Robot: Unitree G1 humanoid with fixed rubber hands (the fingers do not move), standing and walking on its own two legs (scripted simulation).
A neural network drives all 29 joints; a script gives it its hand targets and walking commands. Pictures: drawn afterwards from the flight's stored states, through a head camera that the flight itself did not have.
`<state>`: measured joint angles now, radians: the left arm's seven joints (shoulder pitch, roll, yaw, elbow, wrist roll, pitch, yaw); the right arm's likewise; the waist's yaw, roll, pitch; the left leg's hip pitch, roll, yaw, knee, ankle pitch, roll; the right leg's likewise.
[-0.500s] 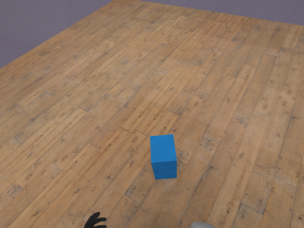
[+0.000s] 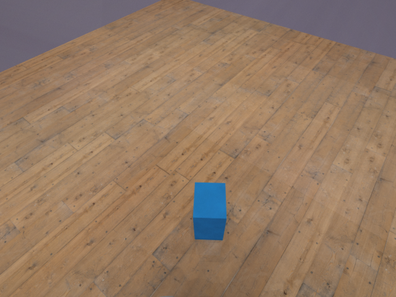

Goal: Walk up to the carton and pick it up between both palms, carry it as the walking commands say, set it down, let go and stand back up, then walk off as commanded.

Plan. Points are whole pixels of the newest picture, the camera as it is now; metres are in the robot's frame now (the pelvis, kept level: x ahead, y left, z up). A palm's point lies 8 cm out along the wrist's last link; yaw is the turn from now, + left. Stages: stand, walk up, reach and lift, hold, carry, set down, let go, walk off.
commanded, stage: walk up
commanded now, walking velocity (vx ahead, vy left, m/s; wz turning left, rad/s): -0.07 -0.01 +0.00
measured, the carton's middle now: (209, 212) +0.56 -0.01 -0.63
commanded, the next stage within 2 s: none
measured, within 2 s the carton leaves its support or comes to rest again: neither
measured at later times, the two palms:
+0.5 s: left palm out of the picture -0.03 +0.22 -0.15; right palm out of the picture -0.10 -0.20 -0.14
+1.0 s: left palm out of the picture -0.13 +0.23 -0.13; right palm out of the picture -0.08 -0.20 -0.15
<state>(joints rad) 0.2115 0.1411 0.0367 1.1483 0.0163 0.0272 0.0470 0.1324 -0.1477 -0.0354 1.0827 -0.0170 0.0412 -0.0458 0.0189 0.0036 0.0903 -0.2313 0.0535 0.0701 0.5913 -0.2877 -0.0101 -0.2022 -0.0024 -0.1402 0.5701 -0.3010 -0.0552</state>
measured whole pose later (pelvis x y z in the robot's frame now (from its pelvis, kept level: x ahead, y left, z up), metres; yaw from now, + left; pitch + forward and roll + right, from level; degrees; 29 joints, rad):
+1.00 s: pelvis -0.08 +0.02 +0.01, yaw -2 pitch -2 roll +0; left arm 0.39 0.11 0.02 1.15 0.02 0.01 0.05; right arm 0.27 -0.15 -0.04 1.13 -0.02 0.04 -0.03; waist 0.03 0.04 -0.01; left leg -0.34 0.03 0.05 0.58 -0.25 -0.03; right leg -0.10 0.00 -0.08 0.44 -0.31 -0.02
